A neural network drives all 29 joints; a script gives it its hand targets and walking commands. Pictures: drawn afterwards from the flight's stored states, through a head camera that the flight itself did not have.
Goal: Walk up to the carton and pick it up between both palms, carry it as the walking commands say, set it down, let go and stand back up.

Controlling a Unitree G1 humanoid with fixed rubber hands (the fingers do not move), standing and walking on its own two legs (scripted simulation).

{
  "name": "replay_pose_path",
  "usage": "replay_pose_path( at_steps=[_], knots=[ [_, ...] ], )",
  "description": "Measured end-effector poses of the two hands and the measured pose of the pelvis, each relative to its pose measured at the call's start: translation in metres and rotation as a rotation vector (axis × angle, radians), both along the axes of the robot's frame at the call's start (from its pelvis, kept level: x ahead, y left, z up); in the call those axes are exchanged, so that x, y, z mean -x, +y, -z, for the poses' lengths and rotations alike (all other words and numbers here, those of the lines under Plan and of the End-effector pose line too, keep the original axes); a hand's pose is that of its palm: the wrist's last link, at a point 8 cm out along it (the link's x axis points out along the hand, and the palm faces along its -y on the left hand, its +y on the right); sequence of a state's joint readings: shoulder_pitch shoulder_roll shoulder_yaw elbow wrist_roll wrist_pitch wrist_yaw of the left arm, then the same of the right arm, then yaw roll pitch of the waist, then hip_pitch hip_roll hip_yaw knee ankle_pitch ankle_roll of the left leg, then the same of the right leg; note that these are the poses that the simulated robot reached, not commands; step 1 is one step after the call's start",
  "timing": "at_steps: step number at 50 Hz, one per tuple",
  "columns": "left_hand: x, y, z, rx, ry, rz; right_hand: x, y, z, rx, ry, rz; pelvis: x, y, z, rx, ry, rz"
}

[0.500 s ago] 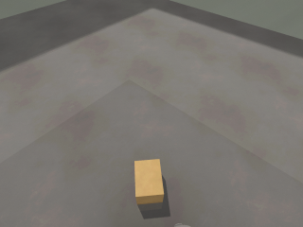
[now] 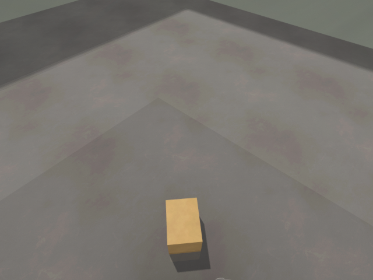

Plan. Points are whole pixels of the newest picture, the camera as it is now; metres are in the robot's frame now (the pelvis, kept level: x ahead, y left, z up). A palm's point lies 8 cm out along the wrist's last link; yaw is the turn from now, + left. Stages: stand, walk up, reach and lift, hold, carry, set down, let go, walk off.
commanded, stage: walk up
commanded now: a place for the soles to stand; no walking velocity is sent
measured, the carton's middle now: (183, 225) +0.49 +0.01 -0.65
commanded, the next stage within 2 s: reach and lift in 0.88 s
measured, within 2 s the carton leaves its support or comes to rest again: neither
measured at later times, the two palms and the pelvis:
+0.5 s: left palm out of the picture +0.13 +0.33 -0.08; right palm out of the picture +0.12 -0.33 -0.08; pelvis +0.03 +0.00 +0.00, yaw -1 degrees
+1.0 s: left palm out of the picture +0.16 +0.31 -0.07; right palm out of the picture +0.14 -0.30 -0.08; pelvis +0.01 +0.01 +0.00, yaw -1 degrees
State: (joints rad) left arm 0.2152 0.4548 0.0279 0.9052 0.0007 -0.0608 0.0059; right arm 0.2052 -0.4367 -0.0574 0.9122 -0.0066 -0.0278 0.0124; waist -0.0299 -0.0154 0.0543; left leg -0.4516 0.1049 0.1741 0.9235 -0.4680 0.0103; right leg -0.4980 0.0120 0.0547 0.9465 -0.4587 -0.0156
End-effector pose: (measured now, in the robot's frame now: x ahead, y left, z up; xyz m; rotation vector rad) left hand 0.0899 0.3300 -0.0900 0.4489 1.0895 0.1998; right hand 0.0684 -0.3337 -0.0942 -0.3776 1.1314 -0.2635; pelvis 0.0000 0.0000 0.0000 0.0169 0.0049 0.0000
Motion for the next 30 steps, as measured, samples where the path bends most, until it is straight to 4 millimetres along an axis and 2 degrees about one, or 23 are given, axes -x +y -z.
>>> replay_pose_path(
  at_steps=[4,10,16,22,30],
  knots=[
    [-0.011,-0.001,-0.001,-0.004,0.005,0.004,-0.01,-0.001,-0.001,0.002,-0.005,-0.011,-0.01,-0.001,-0.001,0.001,0.013,0.002],
    [-0.022,-0.012,-0.006,-0.023,0.0,-0.004,-0.027,-0.01,0.003,-0.015,-0.008,-0.017,-0.023,-0.013,-0.002,-0.011,0.018,0.0],
    [-0.031,-0.006,-0.013,-0.05,-0.026,-0.016,-0.055,-0.004,-0.002,-0.023,-0.088,-0.035,-0.03,-0.01,-0.003,-0.02,-0.006,0.019],
    [-0.039,0.001,-0.01,-0.022,-0.037,0.0,-0.055,0.007,-0.008,-0.007,-0.094,-0.029,-0.032,0.002,-0.004,-0.006,-0.005,0.023],
    [-0.037,-0.001,-0.01,-0.006,-0.047,0.004,-0.052,0.006,-0.011,-0.002,-0.098,-0.028,-0.028,0.001,-0.005,-0.003,-0.01,0.022]
  ],
)
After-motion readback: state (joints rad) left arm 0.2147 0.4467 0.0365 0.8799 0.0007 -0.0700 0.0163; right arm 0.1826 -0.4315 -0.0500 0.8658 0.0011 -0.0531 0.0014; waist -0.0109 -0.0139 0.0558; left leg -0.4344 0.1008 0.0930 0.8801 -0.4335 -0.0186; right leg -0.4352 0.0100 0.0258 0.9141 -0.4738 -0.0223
